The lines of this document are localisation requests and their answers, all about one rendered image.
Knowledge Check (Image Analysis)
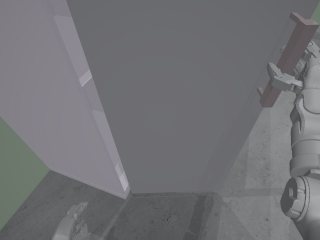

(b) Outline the robot left hand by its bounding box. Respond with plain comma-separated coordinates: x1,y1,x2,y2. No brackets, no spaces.
52,201,91,240

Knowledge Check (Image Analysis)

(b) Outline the robot right hand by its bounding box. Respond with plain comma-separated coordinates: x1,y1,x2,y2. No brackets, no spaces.
267,41,320,96

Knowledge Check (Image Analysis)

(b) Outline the right robot upper arm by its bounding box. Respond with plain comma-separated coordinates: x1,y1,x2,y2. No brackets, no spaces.
280,175,320,240

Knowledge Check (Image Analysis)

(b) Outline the right robot forearm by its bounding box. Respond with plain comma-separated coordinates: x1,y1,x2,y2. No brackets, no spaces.
289,89,320,180

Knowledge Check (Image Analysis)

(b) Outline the fridge door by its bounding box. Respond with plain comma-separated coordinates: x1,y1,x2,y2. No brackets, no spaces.
66,0,320,194

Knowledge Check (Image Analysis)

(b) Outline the handle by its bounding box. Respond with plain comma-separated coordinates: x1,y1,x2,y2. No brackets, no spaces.
257,12,320,108

